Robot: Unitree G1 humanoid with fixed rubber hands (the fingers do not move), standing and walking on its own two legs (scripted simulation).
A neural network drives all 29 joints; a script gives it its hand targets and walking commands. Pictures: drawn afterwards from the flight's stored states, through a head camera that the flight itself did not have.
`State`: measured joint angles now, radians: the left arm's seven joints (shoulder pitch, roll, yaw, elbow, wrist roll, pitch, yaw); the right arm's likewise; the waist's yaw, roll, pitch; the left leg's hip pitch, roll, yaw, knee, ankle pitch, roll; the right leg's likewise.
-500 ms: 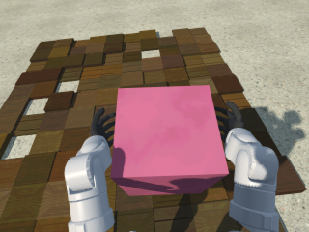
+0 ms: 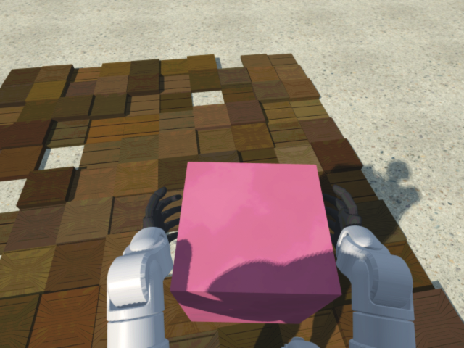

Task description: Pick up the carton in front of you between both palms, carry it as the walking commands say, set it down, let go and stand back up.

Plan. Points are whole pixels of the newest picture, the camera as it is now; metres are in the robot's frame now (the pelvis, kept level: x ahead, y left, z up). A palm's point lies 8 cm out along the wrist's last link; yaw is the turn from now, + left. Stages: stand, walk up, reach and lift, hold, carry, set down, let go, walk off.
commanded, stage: carry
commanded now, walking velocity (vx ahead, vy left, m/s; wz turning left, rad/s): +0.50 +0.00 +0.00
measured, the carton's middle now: (248, 249) +0.30 +0.00 +0.00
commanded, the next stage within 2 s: none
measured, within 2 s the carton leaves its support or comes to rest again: neither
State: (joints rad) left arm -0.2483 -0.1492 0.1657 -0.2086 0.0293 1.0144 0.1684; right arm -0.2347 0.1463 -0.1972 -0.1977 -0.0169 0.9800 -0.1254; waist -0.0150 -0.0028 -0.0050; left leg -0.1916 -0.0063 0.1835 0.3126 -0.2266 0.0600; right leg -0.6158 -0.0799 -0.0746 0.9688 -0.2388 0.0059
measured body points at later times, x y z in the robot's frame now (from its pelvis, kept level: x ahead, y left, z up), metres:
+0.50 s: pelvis +0.31 +0.01 +0.02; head +0.30 +0.00 +0.47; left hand +0.62 +0.18 +0.15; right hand +0.64 -0.14 +0.15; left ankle +0.42 +0.16 -0.69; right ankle +0.29 -0.11 -0.72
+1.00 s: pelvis +0.62 +0.09 +0.00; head +0.66 +0.12 +0.45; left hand +0.97 +0.26 +0.12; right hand +0.97 -0.05 +0.13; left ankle +0.52 +0.15 -0.74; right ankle +0.74 -0.01 -0.69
